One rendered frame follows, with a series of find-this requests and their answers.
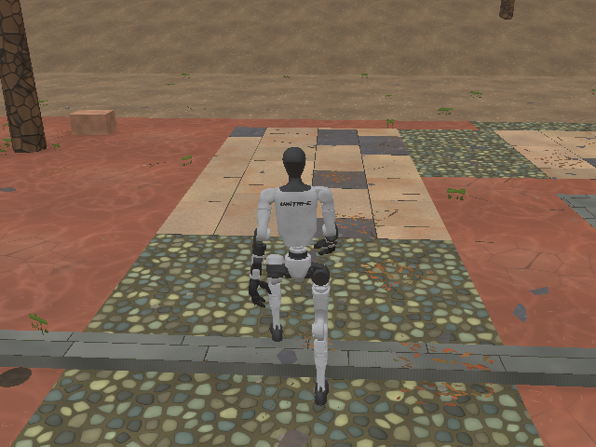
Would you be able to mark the robot left forearm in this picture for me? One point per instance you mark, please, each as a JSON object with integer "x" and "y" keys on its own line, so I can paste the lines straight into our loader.
{"x": 257, "y": 258}

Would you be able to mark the robot left upper arm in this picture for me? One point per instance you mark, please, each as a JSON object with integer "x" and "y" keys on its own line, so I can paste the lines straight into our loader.
{"x": 267, "y": 197}

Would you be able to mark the robot right upper arm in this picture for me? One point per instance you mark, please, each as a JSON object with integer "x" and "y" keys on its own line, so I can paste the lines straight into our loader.
{"x": 324, "y": 195}

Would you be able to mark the robot right forearm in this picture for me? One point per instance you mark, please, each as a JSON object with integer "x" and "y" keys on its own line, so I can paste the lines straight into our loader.
{"x": 332, "y": 241}

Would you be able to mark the left robot hand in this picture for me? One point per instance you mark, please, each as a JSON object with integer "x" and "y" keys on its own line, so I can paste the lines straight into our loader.
{"x": 255, "y": 297}

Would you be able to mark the left robot foot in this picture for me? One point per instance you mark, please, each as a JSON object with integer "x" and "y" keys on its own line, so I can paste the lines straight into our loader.
{"x": 276, "y": 334}

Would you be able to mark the right robot hand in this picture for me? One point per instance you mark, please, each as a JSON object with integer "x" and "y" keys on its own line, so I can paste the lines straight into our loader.
{"x": 322, "y": 243}

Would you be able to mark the robot torso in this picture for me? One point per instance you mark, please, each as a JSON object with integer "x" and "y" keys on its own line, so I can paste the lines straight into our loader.
{"x": 297, "y": 224}

